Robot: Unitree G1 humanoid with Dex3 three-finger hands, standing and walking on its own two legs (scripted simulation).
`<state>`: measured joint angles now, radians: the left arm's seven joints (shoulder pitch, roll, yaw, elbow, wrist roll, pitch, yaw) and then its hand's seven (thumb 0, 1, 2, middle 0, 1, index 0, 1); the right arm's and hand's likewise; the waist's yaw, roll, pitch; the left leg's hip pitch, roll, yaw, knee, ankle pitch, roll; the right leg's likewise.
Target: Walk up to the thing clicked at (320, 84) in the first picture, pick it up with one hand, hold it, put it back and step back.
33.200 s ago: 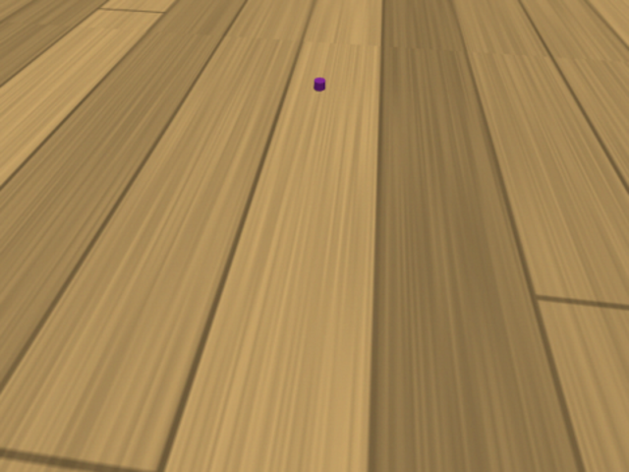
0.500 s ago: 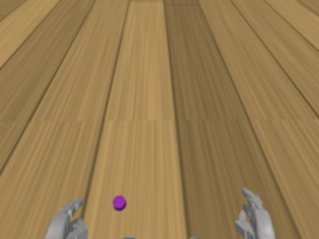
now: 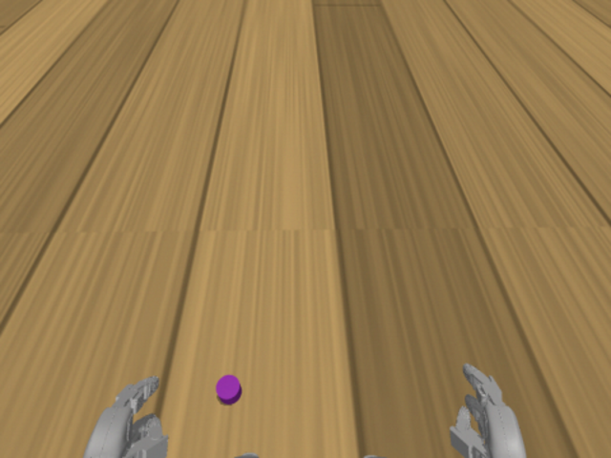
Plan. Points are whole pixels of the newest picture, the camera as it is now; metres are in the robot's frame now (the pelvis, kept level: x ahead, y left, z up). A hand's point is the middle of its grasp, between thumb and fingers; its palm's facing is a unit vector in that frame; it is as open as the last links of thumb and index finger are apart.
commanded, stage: home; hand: left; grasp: from above
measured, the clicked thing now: (229, 389) +0.43 +0.22 -0.69
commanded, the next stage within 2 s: stand in 0.40 s
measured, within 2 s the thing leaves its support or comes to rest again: neither
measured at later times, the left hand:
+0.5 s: hand (164, 445) +0.16 +0.18 -0.04, palm faces +0.05 -0.98 -0.21, open 7.4 cm
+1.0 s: hand out of the picture +0.05 +0.24 -0.11, palm faces +0.04 -0.95 -0.32, open 7.4 cm
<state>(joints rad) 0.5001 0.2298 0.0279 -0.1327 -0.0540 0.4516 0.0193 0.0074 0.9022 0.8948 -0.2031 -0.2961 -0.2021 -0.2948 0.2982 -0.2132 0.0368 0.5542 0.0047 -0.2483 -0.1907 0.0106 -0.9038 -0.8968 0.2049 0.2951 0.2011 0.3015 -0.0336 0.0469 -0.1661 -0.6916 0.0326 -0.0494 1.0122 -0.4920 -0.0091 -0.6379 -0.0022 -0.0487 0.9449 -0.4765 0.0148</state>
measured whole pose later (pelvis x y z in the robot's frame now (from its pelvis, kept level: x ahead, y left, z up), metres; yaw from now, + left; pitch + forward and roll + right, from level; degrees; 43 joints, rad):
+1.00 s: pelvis -0.01 +0.01 +0.05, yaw +0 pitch -3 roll +0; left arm 0.24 0.27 0.04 0.95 0.03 0.02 0.03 0.01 0.90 0.90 -0.21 -0.30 -0.20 -0.30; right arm 0.19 -0.28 -0.03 1.00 -0.05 -0.01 -0.02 0.01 -0.91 -0.90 0.20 0.29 0.20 0.30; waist 0.02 0.00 0.04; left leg -0.24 0.00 -0.01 0.58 -0.29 0.01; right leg -0.22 -0.04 -0.02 0.56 -0.30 0.03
